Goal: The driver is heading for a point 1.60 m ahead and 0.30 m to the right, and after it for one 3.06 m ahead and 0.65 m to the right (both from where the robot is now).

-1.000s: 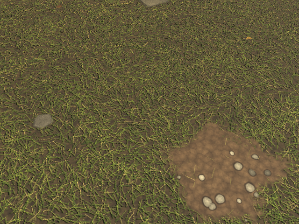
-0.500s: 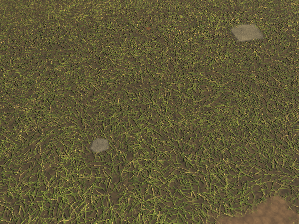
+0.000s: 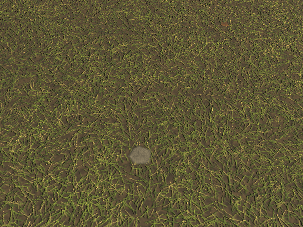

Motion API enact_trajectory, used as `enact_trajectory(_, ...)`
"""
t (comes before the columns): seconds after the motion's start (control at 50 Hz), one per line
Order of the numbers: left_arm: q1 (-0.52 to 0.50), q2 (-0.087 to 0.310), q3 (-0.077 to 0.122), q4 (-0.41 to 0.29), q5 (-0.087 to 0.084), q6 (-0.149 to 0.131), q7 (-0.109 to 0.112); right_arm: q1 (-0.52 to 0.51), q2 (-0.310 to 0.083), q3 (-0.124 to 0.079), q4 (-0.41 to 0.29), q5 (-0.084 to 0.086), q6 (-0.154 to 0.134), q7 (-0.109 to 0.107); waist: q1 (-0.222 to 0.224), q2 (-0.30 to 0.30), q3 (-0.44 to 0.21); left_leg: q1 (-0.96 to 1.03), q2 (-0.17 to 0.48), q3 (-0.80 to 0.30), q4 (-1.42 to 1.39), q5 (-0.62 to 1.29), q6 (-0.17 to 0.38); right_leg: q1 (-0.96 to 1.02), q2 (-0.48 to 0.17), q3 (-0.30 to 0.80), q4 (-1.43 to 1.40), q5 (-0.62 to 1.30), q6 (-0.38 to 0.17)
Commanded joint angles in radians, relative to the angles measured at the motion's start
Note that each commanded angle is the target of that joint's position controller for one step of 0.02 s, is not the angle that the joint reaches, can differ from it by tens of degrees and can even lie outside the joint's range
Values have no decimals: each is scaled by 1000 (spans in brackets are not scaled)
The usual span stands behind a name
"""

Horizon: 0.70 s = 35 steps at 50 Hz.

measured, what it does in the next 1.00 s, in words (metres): walks ahead: right foot, then left foot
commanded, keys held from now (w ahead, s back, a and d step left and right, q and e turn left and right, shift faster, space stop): q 0.12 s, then no key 0.88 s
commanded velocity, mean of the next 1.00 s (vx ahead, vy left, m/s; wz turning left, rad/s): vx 0.05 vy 0.00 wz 0.21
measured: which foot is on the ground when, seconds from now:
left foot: down 0.00-0.26, up 0.28-0.52, down 0.54-1.00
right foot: up 0.00-0.22, down 0.24-1.00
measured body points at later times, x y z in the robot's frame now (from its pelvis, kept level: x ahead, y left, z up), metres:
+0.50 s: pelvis +0.12 -0.04 +0.00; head +0.15 -0.04 +0.45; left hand +0.22 +0.24 -0.11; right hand +0.30 -0.28 -0.12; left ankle +0.07 +0.10 -0.72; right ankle +0.20 -0.14 -0.74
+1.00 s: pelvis +0.14 -0.01 +0.00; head +0.15 +0.00 +0.45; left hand +0.19 +0.27 -0.14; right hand +0.27 -0.24 -0.13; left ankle +0.08 +0.10 -0.74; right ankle +0.20 -0.14 -0.74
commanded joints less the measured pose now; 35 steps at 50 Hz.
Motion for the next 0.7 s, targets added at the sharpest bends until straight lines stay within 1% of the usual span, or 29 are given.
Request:
enact_trajectory(0.02, 98, 66, 17, -31, 9, 14, 10, -42, -167, -49, -65, 3, -7, -23, 52, 70, -179, 49, 242, -190, -87, 681, 184, 61, 27, -11, -135, 102, 29)
enact_trajectory(0.04, 73, 57, 13, -36, 10, 17, 8, -39, -168, -50, -59, 10, 2, -31, 44, 82, -192, 43, 223, -180, -74, 649, 164, 80, 40, -10, -191, 161, 32)
enact_trajectory(0.08, 14, 56, 9, -48, 4, 20, 1, -28, -168, -50, -50, 18, 21, -43, 22, 102, -208, 43, 202, -190, -54, 559, 129, 115, 68, -5, -299, 260, 32)
enact_trajectory(0.12, -44, 60, 8, -65, -4, 23, -7, -10, -170, -50, -42, 19, 36, -49, 1, 115, -205, 60, 204, -236, -35, 461, 111, 133, 89, 8, -386, 285, 29)
enact_trajectory(0.16, -58, 74, 13, -68, -8, 23, -13, -1, -157, -44, -35, 15, 43, -51, -7, 131, -201, 103, 222, -278, -1, 394, 102, 144, 91, 20, -453, 263, 19)
enact_trajectory(0.2, -45, 89, 22, -70, -4, 16, -18, -3, -138, -35, -31, 13, 43, -51, 1, 151, -193, 136, 230, -332, 48, 325, 85, 188, 89, 24, -537, 251, -8)
enact_trajectory(0.22, -22, 84, 25, -66, 0, 8, -19, -23, -126, -29, -32, 15, 42, -51, 26, 156, -183, 130, 210, -337, 84, 280, 63, 250, 84, 13, -632, 327, -32)
enact_trajectory(0.24, -13, 101, 28, -70, 13, 0, -16, -4, -96, -18, -30, 10, 37, -50, 28, 130, -185, 99, 164, -322, 140, 195, 23, 346, 26, 47, -705, 499, -70)
enact_trajectory(0.26, -4, 162, 36, -87, 34, -2, -7, 66, -45, -2, -32, -15, 27, -49, -14, -31, -246, 12, 75, -232, 299, -86, -31, 505, -163, 208, -681, 855, -152)
enact_trajectory(0.28, 19, 143, 35, -64, 49, 15, -5, 154, -52, 0, -23, -4, 27, -52, -42, -237, -282, -127, -13, -149, 447, -517, -96, 602, -314, 423, -692, 962, -337)
enact_trajectory(0.3, 37, 88, 22, -62, 22, 21, -10, 141, -125, -14, -13, -4, 33, -54, -11, -200, -283, -175, 33, -147, 575, -555, -137, 591, -337, 513, -730, 792, -384)
enact_trajectory(0.32, 31, 72, 17, -63, 10, 24, -13, 78, -162, -30, -10, 7, 47, -56, 14, -130, -243, -205, 47, -140, 662, -508, -156, 567, -286, 444, -730, 663, -354)
enact_trajectory(0.34, 6, 73, 16, -65, 7, 30, -14, 54, -152, -33, 1, 10, 64, -61, 10, -86, -212, -209, 56, -133, 699, -466, -171, 523, -240, 377, -737, 569, -317)
enact_trajectory(0.36, -29, 74, 14, -68, 1, 35, -15, 44, -143, -32, 2, 6, 77, -63, 4, -81, -177, -197, 72, -133, 691, -427, -181, 464, -220, 334, -754, 499, -299)
enact_trajectory(0.4, -82, 67, 11, -65, 6, 50, -15, 55, -79, -14, 14, 8, 84, -58, -26, -113, -144, -85, 89, -68, 535, -370, -190, 355, -130, 202, -786, 419, -253)
enact_trajectory(0.42, -87, 59, 11, -61, 7, 56, -15, 54, -50, -4, 20, 7, 80, -56, -21, -138, -147, -38, 91, -30, 442, -357, -191, 345, -100, 159, -786, 416, -244)
enact_trajectory(0.44, -71, 58, 12, -52, 5, 61, -14, 40, -33, 3, 23, 4, 75, -53, -3, -156, -157, -3, 95, -14, 359, -338, -189, 360, -91, 143, -780, 415, -247)
enact_trajectory(0.46, -47, 63, 14, -42, 2, 64, -14, 29, -33, 4, 26, 5, 72, -49, 12, -167, -171, 25, 97, -7, 287, -298, -185, 383, -97, 149, -772, 405, -256)
enact_trajectory(0.48, -35, 69, 15, -35, -2, 67, -13, 32, -41, 1, 33, 6, 70, -47, 13, -167, -181, 57, 97, -2, 208, -236, -177, 396, -102, 155, -761, 379, -260)
enact_trajectory(0.5, -39, 69, 14, -32, -8, 69, -13, 48, -42, -1, 47, 6, 68, -44, 1, -159, -183, 106, 94, 11, 103, -145, -162, 387, -100, 152, -749, 337, -252)
enact_trajectory(0.52, -31, 63, 10, -24, -13, 69, -14, 58, -43, -2, 59, 2, 66, -41, -8, -148, -174, 161, 86, 24, -2, -65, -142, 361, -90, 145, -744, 281, -231)
enact_trajectory(0.54, 3, 52, 5, -11, -13, 63, -16, 41, -65, -3, 52, -10, 65, -40, 0, -120, -166, 214, 112, -12, -30, -9, -115, 314, -76, 140, -746, 205, -183)
enact_trajectory(0.56, 10, 39, -1, -9, 0, 54, -22, 30, -110, -8, 36, -23, 65, -44, 14, -46, -160, 246, 200, -102, -30, 52, -76, 260, -47, 103, -703, 134, -129)
enact_trajectory(0.58, 29, 5, -7, -13, 9, 46, -27, 8, -136, -16, 60, -21, 64, -42, 67, 131, -137, 122, 216, -128, -23, -91, -26, 307, 44, -7, -686, 78, -76)
enact_trajectory(0.6, -18, 18, -6, -6, 19, 44, -26, -18, -70, -1, 50, -22, 56, -35, 38, 125, -109, 35, 202, -129, -63, -222, -19, 377, 55, -24, -652, 123, -43)
enact_trajectory(0.62, -34, 23, -2, -1, 15, 45, -25, -21, -44, 9, 57, -30, 47, -34, 35, 114, -86, 2, 193, -124, -78, -267, -37, 397, 53, -22, -648, 158, -41)
enact_trajectory(0.64, -32, 24, -1, 9, 9, 48, -19, -20, -55, 7, 61, -30, 39, -35, 34, 104, -69, -11, 179, -110, -74, -246, -56, 408, 46, -17, -641, 181, -49)
enact_trajectory(0.66, -20, 30, 1, 17, 7, 52, -15, -15, -59, 7, 67, -24, 29, -35, 33, 100, -56, -5, 174, -104, -64, -202, -67, 400, 45, -11, -640, 208, -55)
enact_trajectory(0.7, -5, 27, 2, 34, 3, 53, -10, 18, -56, 9, 84, -17, 17, -39, 29, 83, -59, 17, 166, -92, -41, -130, -75, 401, 40, -6, -641, 242, -63)
Next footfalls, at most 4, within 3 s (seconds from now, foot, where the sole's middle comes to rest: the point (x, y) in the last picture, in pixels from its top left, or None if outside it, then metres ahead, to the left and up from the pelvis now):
0.24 right None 0.24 -0.13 -0.78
0.54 left None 0.12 0.11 -0.78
2.82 left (113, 192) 0.56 0.18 -0.78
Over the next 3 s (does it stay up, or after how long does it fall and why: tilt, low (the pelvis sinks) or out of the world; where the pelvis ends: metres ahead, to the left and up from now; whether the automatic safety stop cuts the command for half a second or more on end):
stays up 0.49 0.08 0.00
